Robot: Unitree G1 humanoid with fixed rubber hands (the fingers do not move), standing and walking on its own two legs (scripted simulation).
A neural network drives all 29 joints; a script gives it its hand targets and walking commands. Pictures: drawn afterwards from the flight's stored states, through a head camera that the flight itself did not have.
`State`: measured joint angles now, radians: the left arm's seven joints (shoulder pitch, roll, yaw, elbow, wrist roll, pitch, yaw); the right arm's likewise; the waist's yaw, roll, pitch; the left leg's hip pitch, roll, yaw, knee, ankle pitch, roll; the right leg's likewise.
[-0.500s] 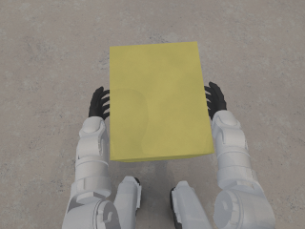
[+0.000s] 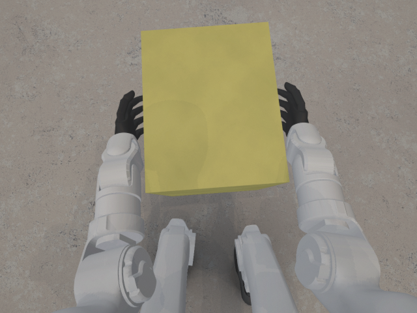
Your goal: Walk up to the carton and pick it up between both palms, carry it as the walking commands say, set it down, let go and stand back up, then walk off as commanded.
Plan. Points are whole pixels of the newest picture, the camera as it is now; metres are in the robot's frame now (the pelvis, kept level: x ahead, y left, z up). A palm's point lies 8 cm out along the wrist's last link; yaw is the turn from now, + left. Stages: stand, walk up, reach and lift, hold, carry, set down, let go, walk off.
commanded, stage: set down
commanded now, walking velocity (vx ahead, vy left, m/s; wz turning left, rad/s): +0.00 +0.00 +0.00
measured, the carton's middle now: (210, 126) +0.48 +0.02 -0.15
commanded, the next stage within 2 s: none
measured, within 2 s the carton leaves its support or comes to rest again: neither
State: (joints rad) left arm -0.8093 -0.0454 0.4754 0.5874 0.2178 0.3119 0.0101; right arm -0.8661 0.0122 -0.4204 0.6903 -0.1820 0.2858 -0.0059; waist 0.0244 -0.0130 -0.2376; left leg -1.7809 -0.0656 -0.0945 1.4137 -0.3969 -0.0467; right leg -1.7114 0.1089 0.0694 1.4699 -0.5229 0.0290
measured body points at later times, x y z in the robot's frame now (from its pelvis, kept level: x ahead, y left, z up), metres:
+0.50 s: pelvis -0.02 +0.00 -0.07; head +0.27 +0.02 +0.27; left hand +0.47 +0.18 -0.17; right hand +0.50 -0.13 -0.17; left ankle +0.10 +0.13 -0.55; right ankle +0.06 -0.12 -0.55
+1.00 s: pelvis -0.03 +0.00 -0.14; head +0.30 +0.01 +0.17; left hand +0.49 +0.18 -0.27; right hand +0.52 -0.13 -0.26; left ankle +0.10 +0.13 -0.55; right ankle +0.06 -0.12 -0.55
